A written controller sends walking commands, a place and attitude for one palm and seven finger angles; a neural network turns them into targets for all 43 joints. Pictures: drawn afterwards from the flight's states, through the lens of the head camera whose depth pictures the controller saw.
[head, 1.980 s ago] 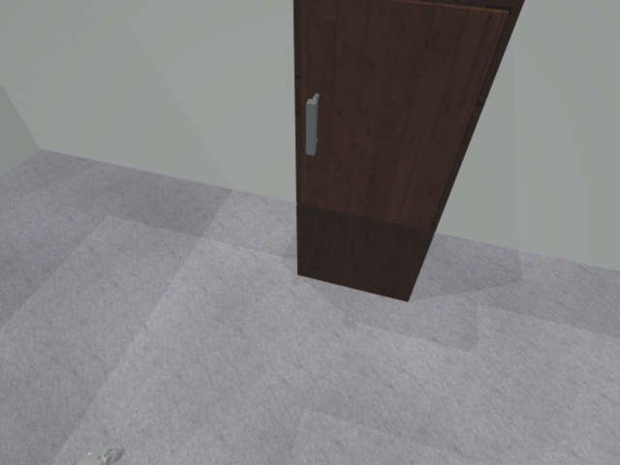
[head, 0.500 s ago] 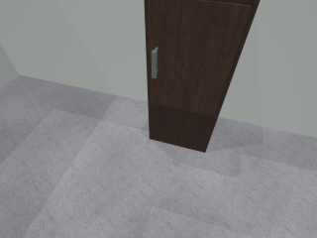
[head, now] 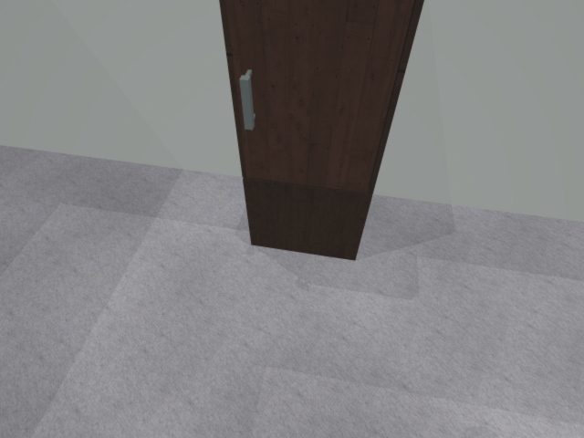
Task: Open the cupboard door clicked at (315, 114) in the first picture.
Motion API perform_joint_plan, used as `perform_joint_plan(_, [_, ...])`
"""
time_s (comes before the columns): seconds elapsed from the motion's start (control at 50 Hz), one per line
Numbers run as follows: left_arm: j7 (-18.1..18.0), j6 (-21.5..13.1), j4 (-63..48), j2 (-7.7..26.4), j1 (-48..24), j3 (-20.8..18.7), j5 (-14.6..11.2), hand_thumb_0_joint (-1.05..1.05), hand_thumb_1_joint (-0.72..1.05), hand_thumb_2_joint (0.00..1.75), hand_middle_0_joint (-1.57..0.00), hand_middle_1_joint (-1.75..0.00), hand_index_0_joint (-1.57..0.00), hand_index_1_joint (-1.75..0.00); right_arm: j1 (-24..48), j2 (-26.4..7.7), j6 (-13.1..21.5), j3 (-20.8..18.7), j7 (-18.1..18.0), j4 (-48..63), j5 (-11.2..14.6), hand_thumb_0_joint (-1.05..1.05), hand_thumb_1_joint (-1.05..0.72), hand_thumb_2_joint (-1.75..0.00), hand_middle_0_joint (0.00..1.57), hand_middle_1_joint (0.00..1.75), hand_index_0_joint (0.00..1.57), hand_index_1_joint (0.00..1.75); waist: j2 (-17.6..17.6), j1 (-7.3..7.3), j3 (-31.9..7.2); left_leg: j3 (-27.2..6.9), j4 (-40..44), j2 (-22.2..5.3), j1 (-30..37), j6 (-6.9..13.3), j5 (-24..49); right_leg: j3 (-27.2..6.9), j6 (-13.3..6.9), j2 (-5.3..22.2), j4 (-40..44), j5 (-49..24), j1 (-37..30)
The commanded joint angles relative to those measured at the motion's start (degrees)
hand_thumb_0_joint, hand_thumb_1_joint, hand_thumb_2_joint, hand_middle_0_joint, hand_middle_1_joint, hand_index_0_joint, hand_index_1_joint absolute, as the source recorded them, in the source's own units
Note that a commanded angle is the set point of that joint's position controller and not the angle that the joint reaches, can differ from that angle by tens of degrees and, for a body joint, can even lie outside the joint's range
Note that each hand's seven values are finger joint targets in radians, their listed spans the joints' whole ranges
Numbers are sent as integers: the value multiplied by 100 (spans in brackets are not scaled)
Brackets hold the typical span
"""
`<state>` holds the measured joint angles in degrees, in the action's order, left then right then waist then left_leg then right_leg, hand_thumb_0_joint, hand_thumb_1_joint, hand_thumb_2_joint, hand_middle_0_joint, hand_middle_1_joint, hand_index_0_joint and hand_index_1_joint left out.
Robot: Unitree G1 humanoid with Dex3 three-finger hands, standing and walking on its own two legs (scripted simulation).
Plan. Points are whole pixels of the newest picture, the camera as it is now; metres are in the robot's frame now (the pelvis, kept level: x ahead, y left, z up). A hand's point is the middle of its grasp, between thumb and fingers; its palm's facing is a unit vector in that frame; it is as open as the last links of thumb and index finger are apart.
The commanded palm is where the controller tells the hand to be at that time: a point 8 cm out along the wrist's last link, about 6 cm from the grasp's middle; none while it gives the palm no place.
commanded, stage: turn to face it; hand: left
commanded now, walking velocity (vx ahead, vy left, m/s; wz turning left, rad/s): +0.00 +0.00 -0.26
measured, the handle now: (249, 100) +0.90 +0.16 -0.03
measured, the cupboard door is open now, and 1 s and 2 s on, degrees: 0 0 0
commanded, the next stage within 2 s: take the last steps up to it in 0.18 s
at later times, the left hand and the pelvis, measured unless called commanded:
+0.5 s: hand out of the picture +0.05 +0.22 -0.16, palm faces -0.07 -0.98 -0.20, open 7.4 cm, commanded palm none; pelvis -0.01 +0.03 +0.01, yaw -6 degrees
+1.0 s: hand out of the picture +0.06 +0.17 -0.17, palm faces -0.01 -0.99 -0.16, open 7.3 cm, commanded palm none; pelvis +0.11 +0.01 +0.01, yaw -5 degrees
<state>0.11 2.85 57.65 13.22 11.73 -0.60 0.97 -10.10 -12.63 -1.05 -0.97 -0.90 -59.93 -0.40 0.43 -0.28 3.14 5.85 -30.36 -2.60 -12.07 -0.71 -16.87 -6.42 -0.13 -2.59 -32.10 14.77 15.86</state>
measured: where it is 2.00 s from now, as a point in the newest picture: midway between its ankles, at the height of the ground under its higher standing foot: (275, 417)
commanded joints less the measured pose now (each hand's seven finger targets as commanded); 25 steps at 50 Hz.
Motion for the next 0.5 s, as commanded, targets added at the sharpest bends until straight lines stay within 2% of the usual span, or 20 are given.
perform_joint_plan(0.0, [-66,-123,-502,847,93,-247,24,0,90,90,-20,-30,-20,-30,6,-1020,82,-289,-83,456,-22,0,-90,-90,20,30,20,30,-321,53,-313,-718,661,-797,57,290,77,-287,-156,412,78,-900,358])
perform_joint_plan(0.04, [-62,-120,-532,800,178,-267,40,0,90,90,-20,-30,-20,-30,21,-959,68,-319,-73,499,-24,0,-90,-90,20,30,20,30,-245,84,-254,-666,592,-772,-149,297,-282,-372,-167,412,82,-665,400])
perform_joint_plan(0.08, [-70,-135,-565,844,224,-293,58,0,90,90,-20,-30,-20,-30,-29,-824,51,-340,-60,538,-24,0,-90,-90,20,30,20,30,136,72,-284,-413,162,-506,-257,204,-584,-827,-285,606,423,-454,478])
perform_joint_plan(0.12, [-101,-142,-581,988,261,-347,66,0,90,90,-20,-30,-20,-30,-189,-602,23,-327,-57,538,-17,0,-90,-90,20,30,20,30,834,38,-309,-107,-646,-91,-405,56,-799,-1691,-566,1102,1114,-36,525])
perform_joint_plan(0.14, [-121,-144,-572,1070,320,-376,56,0,90,90,-20,-30,-20,-30,-241,-504,19,-314,-54,533,-12,0,-90,-90,20,30,20,30,1120,69,-334,-119,-1027,101,-542,-1,-820,-2125,-750,1354,1444,-33,429])
perform_joint_plan(0.16, [-150,-142,-587,1086,312,-407,51,0,90,90,-20,-30,-20,-30,-263,-476,22,-304,-55,531,-6,0,-90,-90,20,30,20,30,1215,104,-328,-270,-1352,110,-750,-11,-1007,-2280,-925,1475,1599,-171,248])
perform_joint_plan(0.18, [-169,-138,-604,1028,278,-429,53,0,90,90,-20,-30,-20,-30,-261,-478,42,-309,-57,531,-3,0,-90,-90,20,30,20,30,1192,114,-356,-406,-1523,85,-883,5,-1064,-2240,-1009,1452,1525,-543,72])
perform_joint_plan(0.2, [-188,-142,-606,987,221,-435,50,0,90,90,-20,-30,-20,-30,-346,-466,67,-301,-67,512,10,0,-90,-90,20,30,20,30,1128,60,-448,-472,-1432,49,-844,14,-1034,-2149,-1034,1441,1368,-963,-19])
perform_joint_plan(0.24, [-196,-148,-669,922,54,-453,58,0,90,90,-20,-30,-20,-30,-638,-377,111,-279,-91,439,40,0,-90,-90,20,30,20,30,1049,-97,-665,-501,-593,63,-411,29,-683,-1840,-898,1270,1074,-1356,-46])
perform_joint_plan(0.26, [-197,-140,-679,878,-1,-444,39,0,90,90,-20,-30,-20,-30,-858,-348,142,-262,-103,351,45,0,-90,-90,20,30,20,30,872,-191,-769,-460,-9,92,71,39,-250,-1644,-752,1136,912,-1209,126])
perform_joint_plan(0.28, [-183,-145,-662,736,58,-412,5,0,90,90,-20,-30,-20,-30,-1039,-387,187,-237,-113,263,23,0,-90,-90,20,30,20,30,613,-210,-892,-519,458,13,618,80,-104,-1361,-556,833,780,-487,399])
perform_joint_plan(0.3, [-144,-139,-698,551,73,-368,-8,0,90,90,-20,-30,-20,-30,-1143,-577,231,-274,-110,250,-22,0,-90,-90,20,30,20,30,-199,-230,-846,-1149,1004,-482,1022,280,-663,-883,-333,368,317,713,1029])
perform_joint_plan(0.32, [-70,-133,-792,311,-6,-330,-9,0,90,90,-20,-30,-20,-30,-1193,-994,238,-364,-105,304,-118,0,-90,-90,20,30,20,30,-1375,-310,-471,-2409,1894,-1411,966,684,-1921,-69,-82,-244,-851,1339,1803])
perform_joint_plan(0.34, [-65,-141,-824,349,-132,-374,42,0,90,90,-20,-30,-20,-30,-1007,-1117,222,-390,-85,387,-123,0,-90,-90,20,30,20,30,-1702,-295,-144,-2934,2405,-2037,325,1007,-2548,325,26,-84,-1889,1295,1898])
perform_joint_plan(0.36, [-55,-106,-702,526,-130,-429,99,0,90,90,-20,-30,-20,-30,-769,-932,221,-346,-76,438,-106,0,-90,-90,20,30,20,30,-1451,-173,229,-2783,2561,-1926,-273,1018,-2627,174,34,127,-2490,1043,1800])
perform_joint_plan(0.38, [-1,-100,-589,513,72,-465,123,0,90,90,-20,-30,-20,-30,-606,-820,242,-304,-79,450,-105,0,-90,-90,20,30,20,30,-1018,5,364,-2415,2489,-1696,-417,980,-2388,210,36,167,-2892,800,1794])
perform_joint_plan(0.4, [52,-145,-513,426,202,-443,123,0,90,90,-20,-30,-20,-30,-635,-738,293,-279,-76,429,-96,0,-90,-90,20,30,20,30,-608,54,328,-2114,2357,-1557,-340,971,-2052,340,8,254,-2982,691,1825])
perform_joint_plan(0.42, [79,-173,-447,262,281,-403,117,0,90,90,-20,-30,-20,-30,-707,-731,326,-276,-68,381,-110,0,-90,-90,20,30,20,30,-636,69,448,-1694,2318,-1371,-316,910,-1713,507,13,318,-2942,539,1792])
perform_joint_plan(0.44, [96,-200,-407,166,306,-374,111,0,90,90,-20,-30,-20,-30,-849,-669,350,-267,-65,321,-111,0,-90,-90,20,30,20,30,-614,44,453,-1433,2251,-1205,-142,876,-1372,644,29,368,-2770,412,1783])
perform_joint_plan(0.48, [119,-250,-445,65,176,-310,98,0,90,90,-20,-30,-20,-30,-1215,-607,389,-265,-72,154,-109,0,-90,-90,20,30,20,30,-715,-86,366,-1282,2149,-1160,373,948,-863,866,49,494,-2196,423,1803])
